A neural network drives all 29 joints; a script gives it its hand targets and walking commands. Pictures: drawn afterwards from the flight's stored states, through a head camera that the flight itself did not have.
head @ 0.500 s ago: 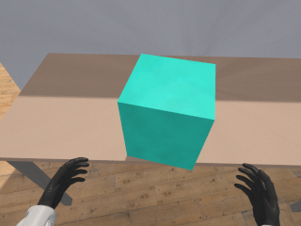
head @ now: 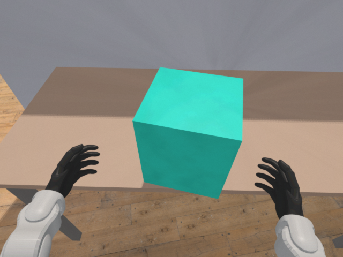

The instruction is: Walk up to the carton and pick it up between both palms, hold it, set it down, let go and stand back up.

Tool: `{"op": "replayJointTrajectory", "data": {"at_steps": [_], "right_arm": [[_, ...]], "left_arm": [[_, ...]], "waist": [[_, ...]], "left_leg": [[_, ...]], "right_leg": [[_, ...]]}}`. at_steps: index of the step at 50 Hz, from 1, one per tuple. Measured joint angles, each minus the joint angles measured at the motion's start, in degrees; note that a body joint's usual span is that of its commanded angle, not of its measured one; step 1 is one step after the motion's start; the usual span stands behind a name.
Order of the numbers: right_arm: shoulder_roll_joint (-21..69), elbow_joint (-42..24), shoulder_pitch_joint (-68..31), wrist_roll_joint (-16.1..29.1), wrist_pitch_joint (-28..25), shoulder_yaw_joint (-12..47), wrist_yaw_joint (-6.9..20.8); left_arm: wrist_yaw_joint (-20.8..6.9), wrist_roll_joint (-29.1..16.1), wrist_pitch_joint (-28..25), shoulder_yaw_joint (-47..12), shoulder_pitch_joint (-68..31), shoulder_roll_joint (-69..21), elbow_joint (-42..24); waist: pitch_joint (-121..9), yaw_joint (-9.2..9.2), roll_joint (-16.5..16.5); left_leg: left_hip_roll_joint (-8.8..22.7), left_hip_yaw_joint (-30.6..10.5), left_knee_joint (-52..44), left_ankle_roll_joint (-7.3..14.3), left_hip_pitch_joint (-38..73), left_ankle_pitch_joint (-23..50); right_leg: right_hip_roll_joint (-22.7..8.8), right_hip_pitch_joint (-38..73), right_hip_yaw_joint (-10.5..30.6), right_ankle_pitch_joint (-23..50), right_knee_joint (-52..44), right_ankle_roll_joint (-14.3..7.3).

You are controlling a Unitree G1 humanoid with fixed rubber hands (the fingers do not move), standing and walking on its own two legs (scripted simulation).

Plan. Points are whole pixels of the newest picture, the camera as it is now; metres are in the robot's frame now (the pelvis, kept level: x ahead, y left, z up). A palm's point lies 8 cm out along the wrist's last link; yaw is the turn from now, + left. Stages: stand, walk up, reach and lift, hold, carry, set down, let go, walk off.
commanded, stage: reach and lift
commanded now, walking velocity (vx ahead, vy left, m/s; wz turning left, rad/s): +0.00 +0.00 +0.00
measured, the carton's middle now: (189, 134) +0.42 -0.02 +0.06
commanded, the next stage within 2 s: none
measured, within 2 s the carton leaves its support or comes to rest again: neither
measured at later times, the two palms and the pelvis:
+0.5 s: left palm (68, 142) +0.32 +0.23 +0.15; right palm (281, 159) +0.29 -0.18 +0.14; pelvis -0.02 +0.00 +0.00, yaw +0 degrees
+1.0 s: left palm (79, 107) +0.38 +0.22 +0.18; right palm (275, 126) +0.36 -0.18 +0.16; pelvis -0.01 +0.00 +0.00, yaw +0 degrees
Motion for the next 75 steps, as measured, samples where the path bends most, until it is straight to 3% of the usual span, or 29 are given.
{"op": "replayJointTrajectory", "data": {"at_steps": [12, 30, 43, 50, 61, 75], "right_arm": [[-0.01, 3.65, -9.36, 0.94, 3.4, -2.0, -1.22], [-0.01, 24.92, -35.11, 0.95, 7.65, -5.23, -2.13], [-1.5, 32.02, -41.63, 2.2, 5.11, -5.25, -2.17], [-2.72, 37.32, -47.73, 2.36, 4.8, -5.45, -1.75], [-2.88, 52.48, -60.7, 2.36, 3.7, -5.88, -0.51], [-3.0, 65.52, -66.65, 2.42, -2.68, -5.88, 0.23]], "left_arm": [[-0.51, 0.0, 6.04, 0.39, -9.56, 0.0, 0.96], [-1.17, -0.01, 9.35, -1.27, -32.3, 1.26, 22.22], [-1.08, -0.01, 11.1, -1.18, -37.96, 1.29, 24.52], [-0.38, -0.01, 11.29, -2.21, -44.1, 1.74, 31.25], [0.63, -0.01, 6.54, -6.89, -56.97, 2.4, 50.74], [1.19, -0.03, -0.89, -8.05, -62.96, 2.45, 64.7]], "waist": [[-0.01, 0.0, 0.04], [0.11, -0.01, 0.04], [0.34, -0.65, 0.04], [0.34, -1.49, 0.04], [0.35, -3.62, 0.03], [0.23, -4.62, -0.02]], "left_leg": [[0.0, 0.0, 0.0, -0.13, -0.01, 0.65], [0.0, 0.0, 0.0, 0.07, -0.01, 1.27], [0.0, 0.0, -0.13, 0.06, 0.0, 0.77], [0.0, 0.0, -0.13, 0.06, -0.01, 0.94], [0.0, 0.01, -0.13, 0.1, 0.0, 1.02], [0.0, 0.0, -0.12, 0.11, -0.01, 0.84]], "right_leg": [[0.0, 0.0, 0.03, 0.67, -0.02, -0.02], [0.0, 0.0, 0.03, 1.32, -0.01, 0.04], [0.0, 0.03, 0.04, 0.91, -0.21, 0.26], [0.0, 0.02, 0.05, 1.09, -0.22, 0.28], [0.0, 0.03, 0.05, 1.17, -0.22, 0.28], [0.0, 0.04, 0.05, 1.02, -0.26, 0.32]]}}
